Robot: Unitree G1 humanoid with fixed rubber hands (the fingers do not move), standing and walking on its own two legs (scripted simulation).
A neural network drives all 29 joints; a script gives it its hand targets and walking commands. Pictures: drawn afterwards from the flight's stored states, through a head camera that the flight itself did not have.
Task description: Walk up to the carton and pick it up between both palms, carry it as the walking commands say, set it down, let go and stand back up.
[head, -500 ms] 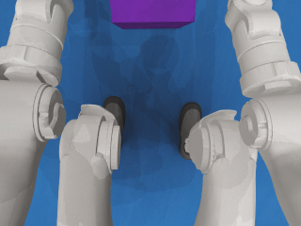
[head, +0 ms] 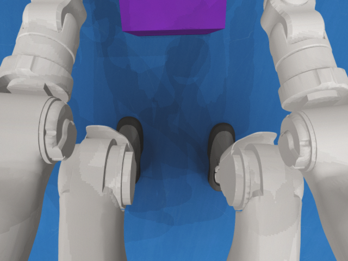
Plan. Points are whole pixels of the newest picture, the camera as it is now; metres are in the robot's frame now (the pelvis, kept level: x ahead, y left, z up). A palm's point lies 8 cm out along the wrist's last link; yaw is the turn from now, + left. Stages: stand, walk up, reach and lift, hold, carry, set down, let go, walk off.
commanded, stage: reach and lift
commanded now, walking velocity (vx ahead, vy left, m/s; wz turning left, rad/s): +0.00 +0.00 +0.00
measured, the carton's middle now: out of the picture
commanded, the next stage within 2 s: none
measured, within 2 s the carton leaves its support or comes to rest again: leaves its support in 1.22 s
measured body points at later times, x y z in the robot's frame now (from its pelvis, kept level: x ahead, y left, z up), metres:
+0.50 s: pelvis +0.00 +0.00 +0.00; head +0.39 +0.01 +0.20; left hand +0.55 +0.16 -0.23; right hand +0.56 -0.11 -0.22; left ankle +0.12 +0.13 -0.35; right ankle +0.11 -0.13 -0.35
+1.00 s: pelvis +0.00 +0.00 -0.01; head +0.39 +0.01 +0.20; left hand +0.55 +0.16 -0.23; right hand +0.56 -0.11 -0.22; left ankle +0.12 +0.13 -0.35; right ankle +0.11 -0.13 -0.35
